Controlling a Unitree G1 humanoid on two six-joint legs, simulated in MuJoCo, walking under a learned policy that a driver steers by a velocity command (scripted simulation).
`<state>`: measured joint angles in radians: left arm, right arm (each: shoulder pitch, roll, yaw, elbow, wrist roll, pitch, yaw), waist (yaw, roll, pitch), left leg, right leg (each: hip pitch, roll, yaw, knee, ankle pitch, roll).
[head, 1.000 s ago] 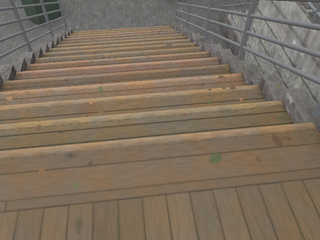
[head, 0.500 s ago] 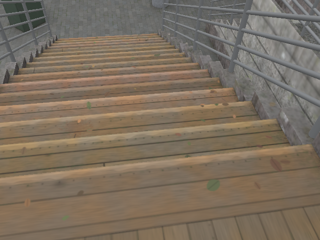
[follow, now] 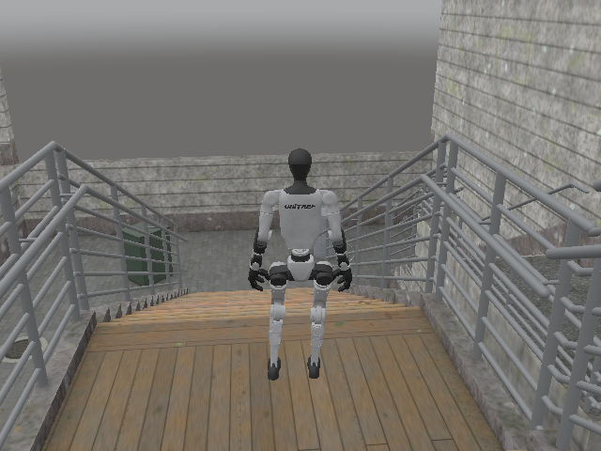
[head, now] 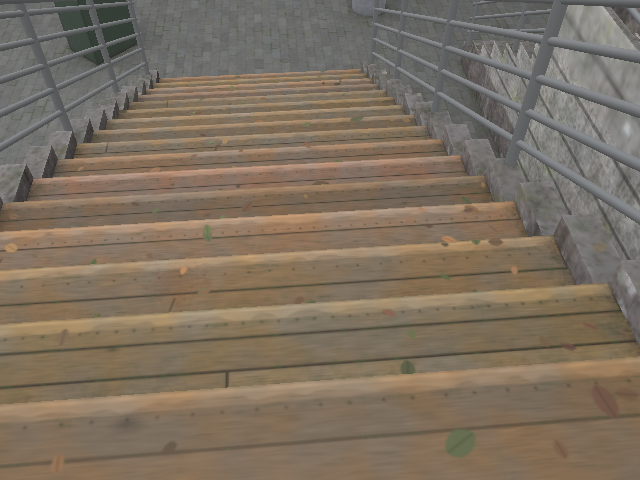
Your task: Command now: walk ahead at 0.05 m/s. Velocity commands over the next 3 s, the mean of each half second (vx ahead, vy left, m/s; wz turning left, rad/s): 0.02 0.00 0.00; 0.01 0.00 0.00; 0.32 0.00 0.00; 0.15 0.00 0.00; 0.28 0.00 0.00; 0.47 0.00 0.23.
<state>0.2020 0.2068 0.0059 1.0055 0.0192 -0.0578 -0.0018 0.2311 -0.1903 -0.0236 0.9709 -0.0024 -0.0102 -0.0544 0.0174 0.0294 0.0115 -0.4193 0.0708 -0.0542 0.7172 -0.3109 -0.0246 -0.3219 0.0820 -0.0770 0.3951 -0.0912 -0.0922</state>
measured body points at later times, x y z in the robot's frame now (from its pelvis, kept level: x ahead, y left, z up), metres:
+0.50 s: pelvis +0.06 +0.03 +0.00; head +0.08 +0.03 +0.45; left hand +0.10 +0.26 -0.15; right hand +0.06 -0.20 -0.16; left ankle +0.04 +0.14 -0.73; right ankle +0.08 -0.08 -0.73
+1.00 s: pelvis +0.07 +0.03 +0.00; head +0.08 +0.03 +0.45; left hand +0.08 +0.26 -0.16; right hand +0.05 -0.20 -0.16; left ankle +0.04 +0.14 -0.73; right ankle +0.08 -0.08 -0.73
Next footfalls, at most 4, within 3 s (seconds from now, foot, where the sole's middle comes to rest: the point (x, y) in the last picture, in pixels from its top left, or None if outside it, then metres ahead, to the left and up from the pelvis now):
0.06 left None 0.08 0.14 -0.77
1.70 right None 0.47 -0.04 -0.77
2.02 left None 0.42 0.19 -0.77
2.36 right None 0.46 -0.08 -0.77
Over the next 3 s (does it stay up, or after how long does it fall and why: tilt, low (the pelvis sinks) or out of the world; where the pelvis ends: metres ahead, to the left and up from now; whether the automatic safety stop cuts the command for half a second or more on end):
stays up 0.68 0.06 -0.02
